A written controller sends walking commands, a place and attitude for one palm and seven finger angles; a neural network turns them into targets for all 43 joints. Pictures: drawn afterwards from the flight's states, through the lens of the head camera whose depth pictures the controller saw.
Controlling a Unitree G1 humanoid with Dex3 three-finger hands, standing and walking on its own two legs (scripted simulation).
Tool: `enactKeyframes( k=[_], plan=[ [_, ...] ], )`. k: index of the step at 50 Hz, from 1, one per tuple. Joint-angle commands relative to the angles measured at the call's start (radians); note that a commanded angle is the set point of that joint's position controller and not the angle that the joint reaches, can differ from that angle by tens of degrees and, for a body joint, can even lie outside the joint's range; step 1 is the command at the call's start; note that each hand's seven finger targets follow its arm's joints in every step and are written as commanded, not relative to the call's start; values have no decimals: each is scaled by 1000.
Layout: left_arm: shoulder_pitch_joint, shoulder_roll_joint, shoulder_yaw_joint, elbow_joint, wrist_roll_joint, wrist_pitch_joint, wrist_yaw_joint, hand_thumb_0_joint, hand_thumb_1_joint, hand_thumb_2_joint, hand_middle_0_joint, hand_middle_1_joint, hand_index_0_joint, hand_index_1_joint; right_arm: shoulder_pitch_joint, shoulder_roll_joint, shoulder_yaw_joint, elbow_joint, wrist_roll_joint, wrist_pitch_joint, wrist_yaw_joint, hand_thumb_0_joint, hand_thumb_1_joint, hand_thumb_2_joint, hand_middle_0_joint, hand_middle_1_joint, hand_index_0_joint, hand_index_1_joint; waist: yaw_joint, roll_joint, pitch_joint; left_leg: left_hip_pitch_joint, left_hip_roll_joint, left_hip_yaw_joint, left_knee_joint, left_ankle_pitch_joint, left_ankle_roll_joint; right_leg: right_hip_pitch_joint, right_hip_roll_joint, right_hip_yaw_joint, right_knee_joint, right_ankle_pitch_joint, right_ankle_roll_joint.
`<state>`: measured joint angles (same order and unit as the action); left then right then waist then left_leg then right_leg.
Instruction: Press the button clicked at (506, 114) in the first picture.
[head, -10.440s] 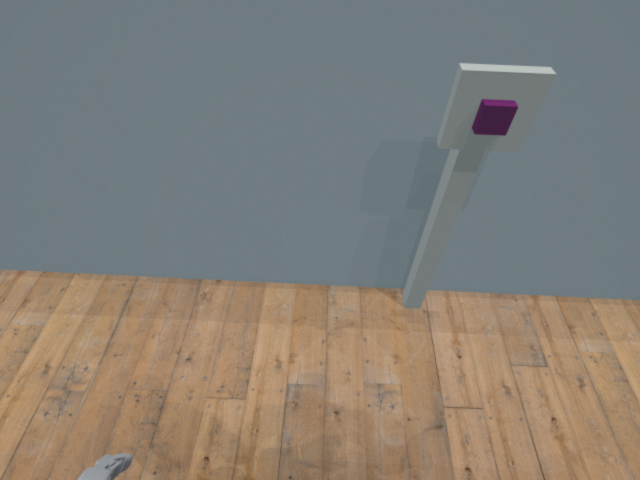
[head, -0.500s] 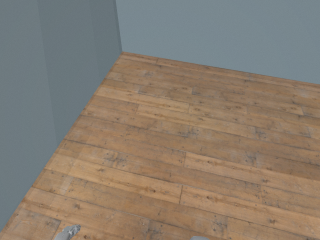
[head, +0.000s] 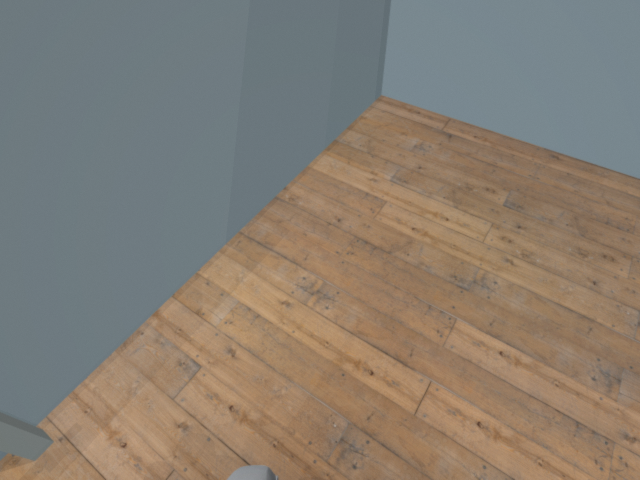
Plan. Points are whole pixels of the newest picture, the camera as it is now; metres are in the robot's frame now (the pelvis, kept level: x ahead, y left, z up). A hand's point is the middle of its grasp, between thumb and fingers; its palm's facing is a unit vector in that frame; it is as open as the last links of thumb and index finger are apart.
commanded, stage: turn to face it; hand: left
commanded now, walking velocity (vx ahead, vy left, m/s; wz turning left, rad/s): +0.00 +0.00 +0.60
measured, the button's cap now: out of the picture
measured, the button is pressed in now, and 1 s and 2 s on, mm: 0 0 0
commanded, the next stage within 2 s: take the last steps up to it in 1.64 s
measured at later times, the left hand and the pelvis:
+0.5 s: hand out of the picture +0.04 +0.27 -0.15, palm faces +0.28 -0.92 -0.27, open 7.4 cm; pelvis -0.02 +0.04 +0.00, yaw +16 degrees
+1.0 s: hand out of the picture -0.08 +0.18 -0.15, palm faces +0.55 -0.78 -0.28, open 7.4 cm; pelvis -0.03 -0.03 +0.00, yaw +35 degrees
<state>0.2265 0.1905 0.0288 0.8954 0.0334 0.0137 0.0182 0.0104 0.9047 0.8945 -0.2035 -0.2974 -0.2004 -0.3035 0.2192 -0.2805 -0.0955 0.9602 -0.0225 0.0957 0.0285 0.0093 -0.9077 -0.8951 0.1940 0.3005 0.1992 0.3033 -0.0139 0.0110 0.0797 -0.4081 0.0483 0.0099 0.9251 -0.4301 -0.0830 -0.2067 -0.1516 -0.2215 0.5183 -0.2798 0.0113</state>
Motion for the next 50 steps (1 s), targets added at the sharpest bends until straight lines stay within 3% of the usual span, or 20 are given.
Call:
enactKeyframes(
  k=[1,3,4,5,6,7,8,10,13,23,29,30,31,32,33,34,35,38,43,50],
  plan=[
    [51,252,79,-44,-1,-9,12,0,900,900,-200,-300,-200,-300,-78,-29,10,-115,15,-54,-2,0,-900,-900,200,300,200,300,57,-252,-122,9,-33,84,-204,-24,14,152,-229,143,-71,473,-129],
    [34,245,79,-38,-10,-2,8,0,900,900,-200,-300,-200,-300,-18,-50,8,-104,14,-65,-4,0,-900,-900,200,300,200,300,20,-198,-155,146,-44,90,-415,139,29,111,-205,79,44,450,-67],
    [36,225,77,-44,-19,4,6,0,900,900,-200,-300,-200,-300,37,-97,-5,-90,12,-75,-4,0,-900,-900,200,300,200,300,-17,-81,-191,317,1,30,-536,298,48,-18,-176,47,185,327,-15],
    [26,155,65,-83,-27,9,-1,0,900,900,-200,-300,-200,-300,91,-215,-33,-89,6,-85,-11,0,-900,-900,200,300,200,300,-54,249,-208,484,271,-328,-579,638,154,-325,-31,15,410,-176,73],
    [-52,133,46,-114,-18,18,2,0,900,900,-200,-300,-200,-300,156,-275,-45,-64,10,-77,-21,0,-900,-900,200,300,200,300,-85,298,-213,469,377,-422,-556,898,253,-411,17,114,553,-411,85],
    [-71,153,53,-119,-15,22,2,0,900,900,-200,-300,-200,-300,152,-253,-38,-62,4,-73,-23,0,-900,-900,200,300,200,300,-75,191,-194,414,372,-348,-536,823,285,-398,-1,165,630,-356,66],
    [-80,141,56,-96,-11,28,7,0,900,900,-200,-300,-200,-300,104,-214,-29,-69,1,-78,-33,0,-900,-900,200,300,200,300,-62,267,-169,350,298,-322,-556,724,254,-407,-3,197,647,-295,69],
    [-80,162,62,-66,-15,23,-3,0,900,900,-200,-300,-200,-300,-9,-159,-6,-101,1,-79,-43,0,-900,-900,200,300,200,300,-26,205,-78,272,209,-257,-574,644,220,-396,12,214,675,-157,75],
    [-29,164,64,-41,-15,19,-9,0,900,900,-200,-300,-200,-300,-26,-146,0,-116,6,-88,-43,0,-900,-900,200,300,200,300,-1,127,-106,293,165,-227,-580,645,211,-365,34,209,655,-89,87],
    [-135,148,56,-103,-21,16,4,0,900,900,-200,-300,-200,-300,40,-151,-17,-108,-3,-76,-38,0,-900,-900,200,300,200,300,-37,134,-94,277,164,-417,-587,503,263,-316,85,238,426,-155,90],
    [-54,135,54,-102,-35,1,11,0,900,900,-200,-300,-200,-300,7,-147,-26,-120,-3,-65,-35,0,-900,-900,200,300,200,300,3,155,-156,174,104,-475,-507,576,229,-57,152,221,90,-90,61],
    [-17,142,58,-94,-36,-4,13,0,900,900,-200,-300,-200,-300,-7,-139,-27,-125,1,-63,-33,0,-900,-900,200,300,200,300,24,137,-160,107,74,-461,-482,504,199,42,147,213,-28,-1,56],
    [21,177,67,-85,-32,-12,17,0,900,900,-200,-300,-200,-300,-5,-107,-24,-129,9,-63,-29,0,-900,-900,200,300,200,300,44,54,-179,-7,23,-420,-423,358,149,194,83,264,-163,54,40],
    [43,265,84,-85,-15,-20,25,0,900,900,-200,-300,-200,-300,17,-39,-14,-139,18,-65,-24,0,-900,-900,200,300,200,300,58,-212,-193,-210,-98,-239,-215,40,70,335,-181,518,-276,-26,-44],
    [16,308,86,-104,-12,-15,27,0,900,900,-200,-300,-200,-300,-2,-62,-21,-157,9,-62,-26,0,-900,-900,200,300,200,300,58,-282,-153,-233,-144,-124,20,-153,33,185,-368,658,-296,41,-153],
    [-32,270,77,-119,-17,-10,30,0,900,900,-200,-300,-200,-300,4,-97,-31,-143,0,-52,-22,0,-900,-900,200,300,200,300,33,-162,-114,-186,-94,-151,169,-112,44,47,-339,580,-300,-53,-181],
    [-101,226,70,-127,-20,-14,30,0,900,900,-200,-300,-200,-300,19,-86,-33,-117,-5,-37,-15,0,-900,-900,200,300,200,300,1,-201,-54,-177,-66,-153,228,-56,44,-47,-271,519,-328,-136,-149],
    [-153,163,47,-129,-19,-19,21,0,900,900,-200,-300,-200,-300,82,-55,-27,-70,-6,-27,1,0,-900,-900,200,300,200,300,-45,-153,-9,-165,-48,-80,330,82,19,-65,-145,290,-266,33,-91],
    [-18,171,51,-84,-17,-23,20,0,900,900,-200,-300,-200,-300,15,-57,-21,-76,-2,-22,2,0,-900,-900,200,300,200,300,18,-199,-29,-194,-25,-45,280,104,-10,58,-160,232,-250,86,-97],
    [47,229,71,-49,-1,-13,16,0,900,900,-200,-300,-200,-300,-91,-34,2,-104,9,-35,3,0,-900,-900,200,300,200,300,58,-221,-69,-76,-11,40,-40,-21,-2,108,-220,176,-182,247,-139]
  ],
)
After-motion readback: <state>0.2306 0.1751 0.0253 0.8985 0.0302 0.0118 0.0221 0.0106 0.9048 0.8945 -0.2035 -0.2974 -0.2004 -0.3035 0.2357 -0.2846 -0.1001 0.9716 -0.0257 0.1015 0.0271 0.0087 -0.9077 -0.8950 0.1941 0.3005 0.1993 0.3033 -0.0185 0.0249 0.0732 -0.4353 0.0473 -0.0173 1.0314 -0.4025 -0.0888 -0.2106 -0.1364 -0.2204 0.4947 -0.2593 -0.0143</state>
